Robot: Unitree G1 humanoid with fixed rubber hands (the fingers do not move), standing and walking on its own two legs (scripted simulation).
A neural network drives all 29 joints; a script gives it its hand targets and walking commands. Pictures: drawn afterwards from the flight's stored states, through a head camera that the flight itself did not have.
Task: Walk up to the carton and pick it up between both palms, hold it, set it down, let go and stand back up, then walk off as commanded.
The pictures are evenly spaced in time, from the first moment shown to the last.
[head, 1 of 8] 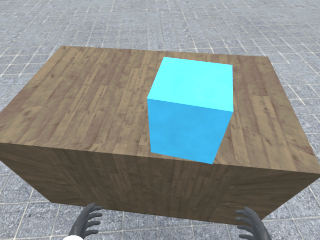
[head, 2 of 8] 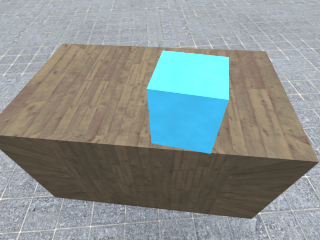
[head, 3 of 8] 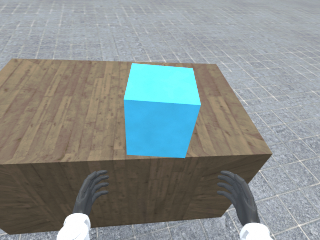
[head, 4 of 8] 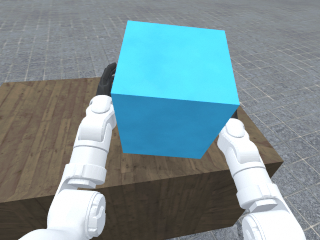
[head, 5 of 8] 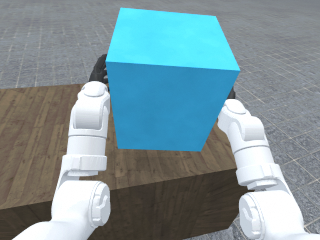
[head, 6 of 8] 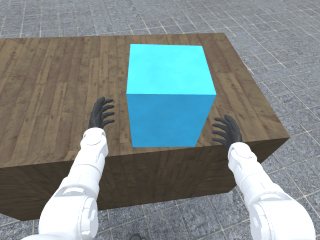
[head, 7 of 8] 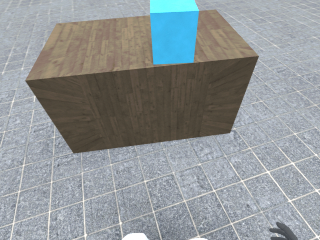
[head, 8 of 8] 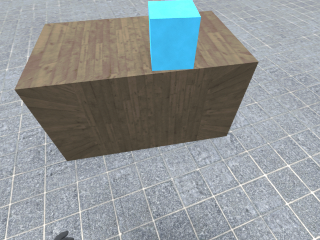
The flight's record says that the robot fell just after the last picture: no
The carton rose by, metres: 0.25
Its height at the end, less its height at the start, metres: +0.00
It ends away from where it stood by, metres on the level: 0.01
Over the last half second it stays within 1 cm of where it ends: yes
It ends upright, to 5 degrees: yes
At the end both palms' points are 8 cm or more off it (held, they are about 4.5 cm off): yes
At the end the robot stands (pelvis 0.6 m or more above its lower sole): yes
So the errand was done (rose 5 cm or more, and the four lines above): yes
